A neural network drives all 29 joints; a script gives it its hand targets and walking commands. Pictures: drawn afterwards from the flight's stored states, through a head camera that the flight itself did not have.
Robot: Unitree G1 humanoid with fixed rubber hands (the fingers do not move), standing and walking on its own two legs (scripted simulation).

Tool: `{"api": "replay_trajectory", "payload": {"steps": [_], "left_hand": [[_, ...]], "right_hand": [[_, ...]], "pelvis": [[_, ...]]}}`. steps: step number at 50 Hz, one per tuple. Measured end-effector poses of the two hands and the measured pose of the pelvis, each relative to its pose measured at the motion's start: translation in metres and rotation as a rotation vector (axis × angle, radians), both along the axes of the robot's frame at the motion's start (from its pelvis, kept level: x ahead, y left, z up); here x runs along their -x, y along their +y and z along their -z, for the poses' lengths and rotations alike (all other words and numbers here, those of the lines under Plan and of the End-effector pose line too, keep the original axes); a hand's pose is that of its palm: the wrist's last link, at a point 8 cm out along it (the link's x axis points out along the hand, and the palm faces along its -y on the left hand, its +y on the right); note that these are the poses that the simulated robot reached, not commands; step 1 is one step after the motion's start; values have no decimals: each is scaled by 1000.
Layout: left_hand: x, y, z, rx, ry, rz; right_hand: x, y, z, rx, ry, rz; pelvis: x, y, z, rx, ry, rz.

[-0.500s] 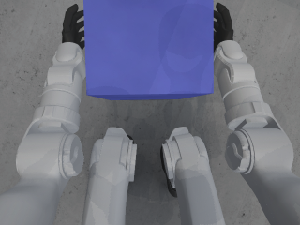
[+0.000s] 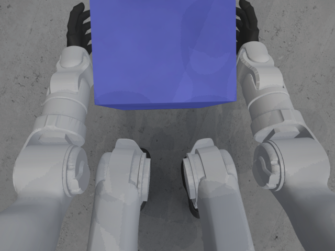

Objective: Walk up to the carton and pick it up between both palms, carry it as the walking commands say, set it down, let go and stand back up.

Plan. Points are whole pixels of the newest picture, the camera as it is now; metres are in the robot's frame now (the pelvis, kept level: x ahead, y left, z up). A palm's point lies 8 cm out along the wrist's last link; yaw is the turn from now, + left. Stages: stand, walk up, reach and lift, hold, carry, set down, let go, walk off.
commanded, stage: set down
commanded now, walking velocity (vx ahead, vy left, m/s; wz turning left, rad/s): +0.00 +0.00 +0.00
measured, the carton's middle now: (162, 47) +0.53 +0.02 -0.22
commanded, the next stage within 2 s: none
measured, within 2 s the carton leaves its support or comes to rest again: neither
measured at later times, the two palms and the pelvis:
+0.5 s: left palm (78, 49) +0.51 +0.19 -0.14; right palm (244, 43) +0.52 -0.15 -0.13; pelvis -0.01 +0.00 -0.01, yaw +0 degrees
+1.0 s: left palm (76, 57) +0.50 +0.20 -0.17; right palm (247, 52) +0.51 -0.16 -0.16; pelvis +0.00 +0.00 +0.00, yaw +0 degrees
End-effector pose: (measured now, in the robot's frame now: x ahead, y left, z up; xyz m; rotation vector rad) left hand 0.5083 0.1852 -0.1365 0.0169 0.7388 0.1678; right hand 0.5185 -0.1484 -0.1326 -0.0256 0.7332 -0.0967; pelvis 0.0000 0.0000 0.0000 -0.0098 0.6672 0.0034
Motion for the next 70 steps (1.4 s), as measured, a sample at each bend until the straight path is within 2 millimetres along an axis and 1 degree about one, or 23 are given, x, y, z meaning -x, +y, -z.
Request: {"api": "replay_trajectory", "payload": {"steps": [21, 35, 38, 43, 48, 52, 59, 66, 70], "left_hand": [[1, 3, 4, 4, 0, 9], [1, 4, 6, 0, -7, 14], [3, 5, 10, 7, -16, 7], [10, 6, 24, 6, 2, -3], [12, 14, 30, -1, -5, -16], [9, 24, 26, -9, -21, -23], [5, 37, 17, -19, -33, -25], [9, 46, 13, -23, -32, -24], [9, 48, 5, -23, -49, -22]], "right_hand": [[0, 3, 1, -3, -10, 5], [0, 2, 4, -5, -37, -15], [1, 2, 8, 10, -33, -28], [8, -3, 21, 32, -11, -22], [10, -11, 29, 32, -19, -10], [7, -18, 28, 34, -33, -8], [3, -29, 19, 39, -42, -4], [5, -40, 14, 43, -42, 8], [4, -43, 5, 44, -58, 10]], "pelvis": [[8, 4, 7, 0, -51, -1], [11, 2, 9, -10, -70, -3], [12, 2, 7, -13, -68, -3], [9, 2, 1, -10, -35, -1], [3, 3, -2, -8, -5, -1], [0, 3, -2, -8, 8, -3], [-4, 3, -2, -5, 21, -7], [-5, 3, -3, -4, 23, -6], [-4, 3, -6, -5, 22, -5]]}}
